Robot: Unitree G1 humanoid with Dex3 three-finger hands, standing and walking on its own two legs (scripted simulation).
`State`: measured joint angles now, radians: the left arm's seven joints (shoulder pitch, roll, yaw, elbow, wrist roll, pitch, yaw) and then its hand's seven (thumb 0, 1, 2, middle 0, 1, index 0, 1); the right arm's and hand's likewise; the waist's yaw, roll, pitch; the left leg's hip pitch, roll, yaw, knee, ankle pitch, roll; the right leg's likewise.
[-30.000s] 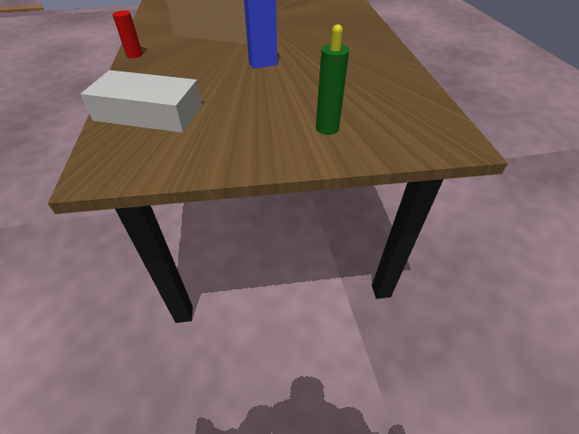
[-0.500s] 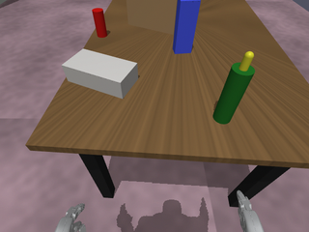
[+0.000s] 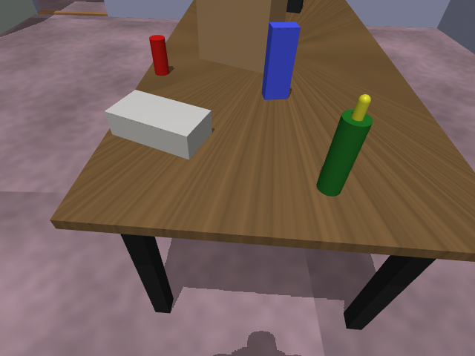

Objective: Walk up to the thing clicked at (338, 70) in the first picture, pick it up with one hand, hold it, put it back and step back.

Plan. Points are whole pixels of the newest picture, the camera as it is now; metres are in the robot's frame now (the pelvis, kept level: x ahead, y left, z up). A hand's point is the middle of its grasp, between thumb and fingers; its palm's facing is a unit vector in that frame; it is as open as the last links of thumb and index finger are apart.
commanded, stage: home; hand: right
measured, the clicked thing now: (345, 147) +0.50 -0.20 +0.10
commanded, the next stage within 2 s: stand in 1.20 s
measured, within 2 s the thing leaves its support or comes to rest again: neither
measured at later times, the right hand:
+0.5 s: hand out of the picture +0.06 -0.26 -0.15, palm faces -0.06 +0.93 -0.36, open 17.5 cm
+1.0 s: hand out of the picture +0.09 -0.26 -0.15, palm faces -0.05 +0.93 -0.36, open 17.3 cm
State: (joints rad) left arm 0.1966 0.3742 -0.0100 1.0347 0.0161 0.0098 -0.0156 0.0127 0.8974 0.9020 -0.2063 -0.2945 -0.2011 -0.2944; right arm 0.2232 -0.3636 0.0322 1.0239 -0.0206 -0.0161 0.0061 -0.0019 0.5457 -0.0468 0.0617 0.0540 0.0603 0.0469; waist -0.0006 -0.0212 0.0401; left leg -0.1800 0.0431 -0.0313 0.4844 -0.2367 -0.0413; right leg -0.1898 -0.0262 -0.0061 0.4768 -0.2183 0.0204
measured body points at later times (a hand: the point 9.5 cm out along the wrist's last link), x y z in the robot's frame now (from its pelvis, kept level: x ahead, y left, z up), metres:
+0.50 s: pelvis +0.00 +0.00 +0.01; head +0.00 +0.01 +0.46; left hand +0.05 +0.31 -0.13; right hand +0.06 -0.30 -0.12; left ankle +0.02 +0.15 -0.74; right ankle +0.03 -0.13 -0.74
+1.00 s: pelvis +0.02 +0.00 +0.01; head +0.02 +0.01 +0.46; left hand +0.08 +0.30 -0.13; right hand +0.09 -0.30 -0.12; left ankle +0.02 +0.15 -0.74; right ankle +0.03 -0.13 -0.74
